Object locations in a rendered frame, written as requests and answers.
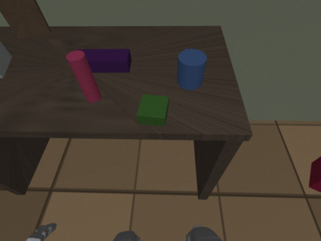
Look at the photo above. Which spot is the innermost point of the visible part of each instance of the desk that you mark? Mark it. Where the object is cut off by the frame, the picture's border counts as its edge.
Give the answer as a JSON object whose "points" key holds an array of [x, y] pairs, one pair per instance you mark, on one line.
{"points": [[40, 97]]}

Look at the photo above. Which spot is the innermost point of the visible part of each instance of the left robot hand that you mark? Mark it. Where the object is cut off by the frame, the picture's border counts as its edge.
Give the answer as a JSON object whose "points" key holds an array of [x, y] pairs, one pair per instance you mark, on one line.
{"points": [[42, 232]]}

